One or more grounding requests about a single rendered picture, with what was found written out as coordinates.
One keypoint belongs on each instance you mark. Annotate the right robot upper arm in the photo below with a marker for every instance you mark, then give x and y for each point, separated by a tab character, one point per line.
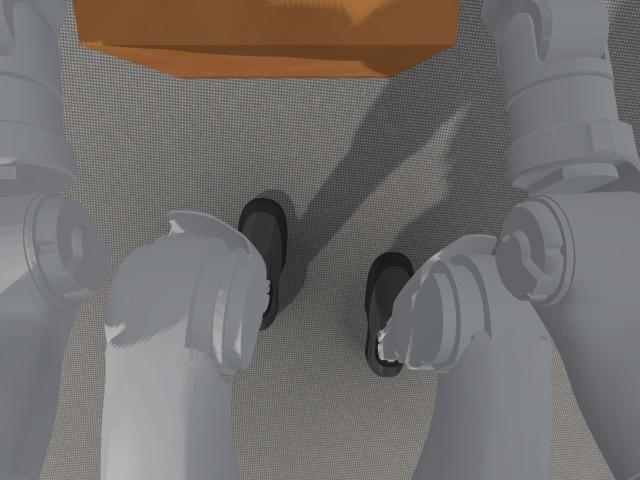
576	258

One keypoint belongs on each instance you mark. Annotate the carton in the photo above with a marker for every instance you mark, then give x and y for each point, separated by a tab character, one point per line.
224	39

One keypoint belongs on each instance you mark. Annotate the left robot thigh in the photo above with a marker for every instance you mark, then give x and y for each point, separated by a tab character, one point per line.
193	314

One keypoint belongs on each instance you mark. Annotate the robot left forearm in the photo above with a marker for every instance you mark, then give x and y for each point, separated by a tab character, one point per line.
35	156

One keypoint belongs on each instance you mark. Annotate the robot thigh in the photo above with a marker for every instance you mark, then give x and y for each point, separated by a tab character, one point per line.
193	314
493	412

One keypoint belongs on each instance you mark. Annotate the right robot thigh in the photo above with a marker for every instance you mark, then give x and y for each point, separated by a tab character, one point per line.
493	412

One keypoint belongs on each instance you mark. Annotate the left robot upper arm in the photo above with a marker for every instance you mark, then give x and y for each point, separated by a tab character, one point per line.
51	259

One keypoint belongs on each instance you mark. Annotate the robot right forearm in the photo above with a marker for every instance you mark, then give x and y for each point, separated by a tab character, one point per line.
557	79

